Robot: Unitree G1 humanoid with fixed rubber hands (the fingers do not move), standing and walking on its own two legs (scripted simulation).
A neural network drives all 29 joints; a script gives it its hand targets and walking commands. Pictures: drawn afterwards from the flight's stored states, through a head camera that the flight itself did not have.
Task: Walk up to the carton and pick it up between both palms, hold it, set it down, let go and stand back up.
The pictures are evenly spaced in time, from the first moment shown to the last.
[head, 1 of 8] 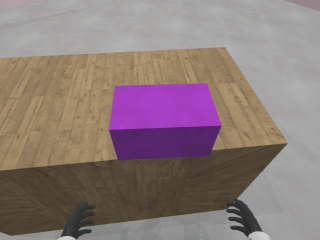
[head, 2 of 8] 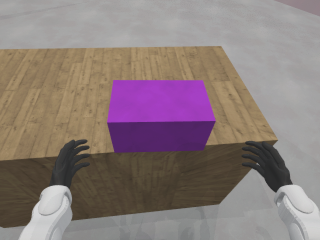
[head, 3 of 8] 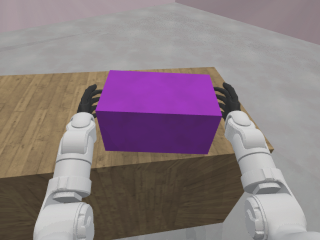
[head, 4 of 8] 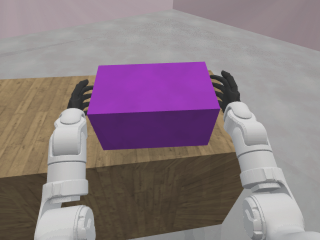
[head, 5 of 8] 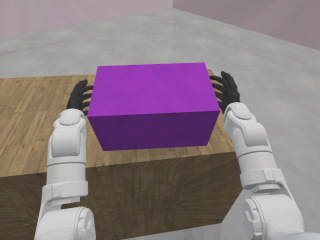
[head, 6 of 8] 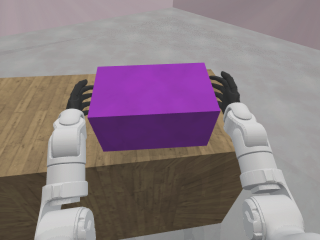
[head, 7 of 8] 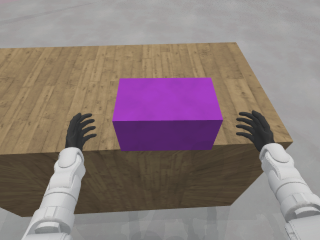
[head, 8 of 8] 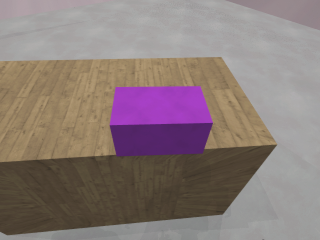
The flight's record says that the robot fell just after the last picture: no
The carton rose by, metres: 0.15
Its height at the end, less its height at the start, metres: +0.00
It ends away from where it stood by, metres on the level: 0.00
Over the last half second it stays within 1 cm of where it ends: yes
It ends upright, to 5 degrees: yes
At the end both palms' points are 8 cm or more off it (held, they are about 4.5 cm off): yes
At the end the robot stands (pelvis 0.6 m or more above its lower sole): yes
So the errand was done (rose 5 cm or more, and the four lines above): yes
